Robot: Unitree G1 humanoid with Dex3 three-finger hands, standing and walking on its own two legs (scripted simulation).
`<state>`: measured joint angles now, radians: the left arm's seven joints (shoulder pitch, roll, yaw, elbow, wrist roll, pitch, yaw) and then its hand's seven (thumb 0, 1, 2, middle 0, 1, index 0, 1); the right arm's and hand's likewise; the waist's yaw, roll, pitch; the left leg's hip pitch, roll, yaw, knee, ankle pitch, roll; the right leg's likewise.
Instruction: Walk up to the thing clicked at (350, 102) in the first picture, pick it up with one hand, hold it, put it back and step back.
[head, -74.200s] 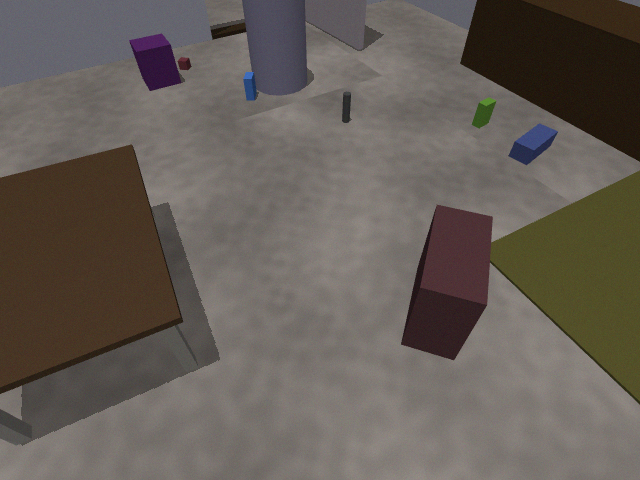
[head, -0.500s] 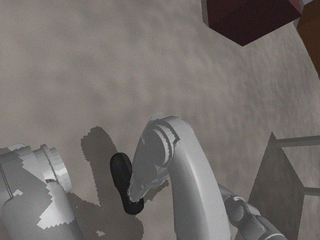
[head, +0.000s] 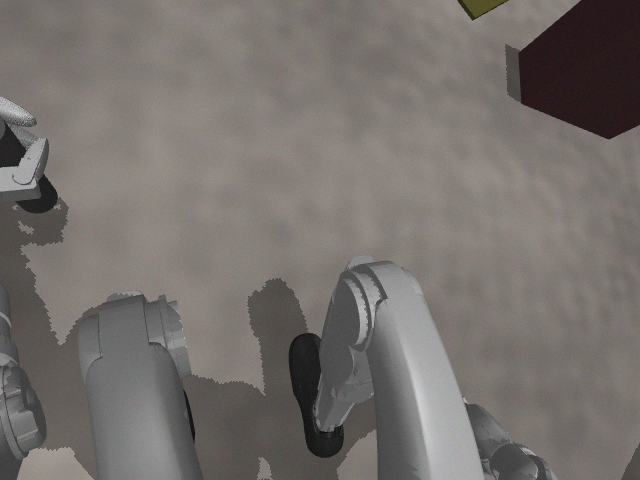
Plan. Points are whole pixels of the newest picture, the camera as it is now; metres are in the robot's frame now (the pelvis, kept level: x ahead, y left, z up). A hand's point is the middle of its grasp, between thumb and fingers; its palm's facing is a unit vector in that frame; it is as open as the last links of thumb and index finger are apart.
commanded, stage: settle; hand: left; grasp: from the side
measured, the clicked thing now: (12, 168) +0.47 +0.30 -0.10
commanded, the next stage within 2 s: lift in 1.18 s
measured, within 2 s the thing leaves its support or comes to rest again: neither
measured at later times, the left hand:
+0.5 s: hand out of the picture +0.48 +0.29 +0.00, palm faces +0.19 -0.98 -0.06, open 5.9 cm
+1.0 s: hand (0, 96) +0.47 +0.27 +0.03, palm faces +0.19 -0.98 -0.06, open 5.9 cm
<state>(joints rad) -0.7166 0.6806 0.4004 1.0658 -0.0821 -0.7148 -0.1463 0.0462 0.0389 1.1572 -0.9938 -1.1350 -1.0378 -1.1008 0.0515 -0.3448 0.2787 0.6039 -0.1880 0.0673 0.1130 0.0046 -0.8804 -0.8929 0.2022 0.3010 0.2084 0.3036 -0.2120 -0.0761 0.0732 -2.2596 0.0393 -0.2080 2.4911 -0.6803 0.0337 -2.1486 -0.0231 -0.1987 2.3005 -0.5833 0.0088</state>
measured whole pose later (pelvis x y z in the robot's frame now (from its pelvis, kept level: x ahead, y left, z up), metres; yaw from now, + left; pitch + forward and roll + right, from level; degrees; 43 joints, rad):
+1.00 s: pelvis +0.01 -0.01 +0.05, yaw +7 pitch +33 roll -6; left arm -0.77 0.50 0.41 1.04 -0.08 -0.59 -0.22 0.05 0.04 1.16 -0.99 -1.15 -1.03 -1.11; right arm 0.13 -0.30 0.09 0.65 -0.09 0.04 0.05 0.01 -0.89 -0.90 0.20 0.30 0.21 0.30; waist -0.17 0.00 -0.10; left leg -2.17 0.03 -0.08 2.28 -0.69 0.01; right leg -2.13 -0.05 -0.09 2.20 -0.64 -0.02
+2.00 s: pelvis +0.03 -0.01 +0.16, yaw +9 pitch +33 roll -3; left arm -0.51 0.33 0.32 0.67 -0.16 -0.42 -0.19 0.04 0.04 1.16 -0.98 -1.16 -1.03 -1.12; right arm 0.16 -0.28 0.01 0.61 0.01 -0.01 -0.01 0.01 -0.91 -0.90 0.20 0.30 0.21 0.30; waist -0.08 0.03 -0.20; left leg -1.83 0.03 -0.03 1.93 -0.67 0.01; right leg -1.82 -0.04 -0.06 1.88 -0.63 -0.01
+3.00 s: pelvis +0.08 +0.00 +0.38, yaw +11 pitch +14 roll -2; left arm -0.18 0.23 0.16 0.45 -0.18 -0.35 -0.13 0.04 0.05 1.15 -0.97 -1.17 -1.02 -1.13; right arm 0.23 -0.23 0.01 0.65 0.02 -0.05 -0.05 0.01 -0.91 -0.90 0.20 0.30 0.21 0.30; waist -0.02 0.02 -0.10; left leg -0.84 0.03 -0.01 1.09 -0.50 0.00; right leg -0.83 -0.02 -0.06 1.05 -0.46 0.00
